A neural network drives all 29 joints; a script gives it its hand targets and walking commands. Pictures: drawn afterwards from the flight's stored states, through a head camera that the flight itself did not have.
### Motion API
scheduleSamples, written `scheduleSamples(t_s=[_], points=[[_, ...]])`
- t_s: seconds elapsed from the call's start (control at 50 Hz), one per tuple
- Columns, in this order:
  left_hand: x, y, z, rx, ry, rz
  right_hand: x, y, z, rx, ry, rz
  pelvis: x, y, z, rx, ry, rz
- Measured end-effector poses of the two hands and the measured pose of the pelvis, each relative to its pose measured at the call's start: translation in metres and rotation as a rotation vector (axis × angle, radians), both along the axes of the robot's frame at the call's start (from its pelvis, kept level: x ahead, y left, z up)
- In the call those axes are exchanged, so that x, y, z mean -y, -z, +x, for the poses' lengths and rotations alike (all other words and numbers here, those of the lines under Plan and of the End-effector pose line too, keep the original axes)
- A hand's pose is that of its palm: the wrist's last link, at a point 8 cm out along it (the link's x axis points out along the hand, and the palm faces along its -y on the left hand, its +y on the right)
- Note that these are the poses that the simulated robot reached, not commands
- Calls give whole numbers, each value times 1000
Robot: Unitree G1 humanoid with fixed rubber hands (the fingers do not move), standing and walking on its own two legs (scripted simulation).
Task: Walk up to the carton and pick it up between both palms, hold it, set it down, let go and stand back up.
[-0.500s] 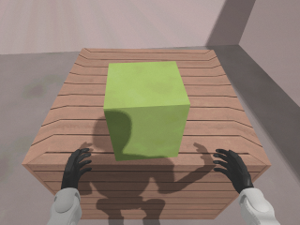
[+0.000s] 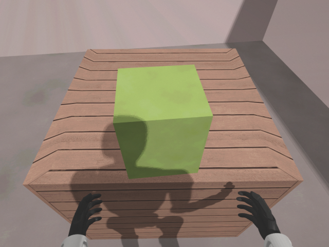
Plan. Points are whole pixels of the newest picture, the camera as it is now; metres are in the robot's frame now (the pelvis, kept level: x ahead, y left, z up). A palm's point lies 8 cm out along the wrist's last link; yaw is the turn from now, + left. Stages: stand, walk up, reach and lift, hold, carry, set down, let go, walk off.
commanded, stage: set down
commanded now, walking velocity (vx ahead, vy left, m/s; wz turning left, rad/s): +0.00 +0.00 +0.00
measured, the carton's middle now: (160, 123) +0.44 +0.03 +0.05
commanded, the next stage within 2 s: let go in 0.66 s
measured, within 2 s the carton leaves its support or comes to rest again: neither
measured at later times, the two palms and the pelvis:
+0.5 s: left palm out of the picture +0.14 +0.22 -0.08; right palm out of the picture +0.15 -0.23 -0.08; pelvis -0.01 -0.01 +0.00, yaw +1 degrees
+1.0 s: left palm out of the picture +0.14 +0.23 -0.09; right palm out of the picture +0.14 -0.23 -0.09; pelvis -0.01 +0.00 +0.00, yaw +0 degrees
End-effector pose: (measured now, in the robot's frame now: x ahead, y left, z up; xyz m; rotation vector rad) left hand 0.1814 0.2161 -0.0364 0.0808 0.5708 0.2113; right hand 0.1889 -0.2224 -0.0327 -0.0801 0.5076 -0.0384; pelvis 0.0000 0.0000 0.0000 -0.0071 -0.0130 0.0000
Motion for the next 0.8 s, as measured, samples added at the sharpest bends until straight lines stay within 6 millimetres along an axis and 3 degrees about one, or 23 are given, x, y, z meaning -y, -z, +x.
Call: scheduleSamples(t_s=[0.14, 0.32, 0.8], points=[[-5, 13, -19, -56, 9, 9, -5, 14, -9, -38, 4, -7, 0, 0, 7, 11, -5, -2], [-8, 28, -36, -123, 36, 19, 3, 27, -22, -87, 29, -36, 2, 1, 4, 31, -12, -4], [-7, 47, -42, -273, 88, 39, 12, 55, -53, -232, 5, -107, 8, 4, -12, 47, -10, -1]])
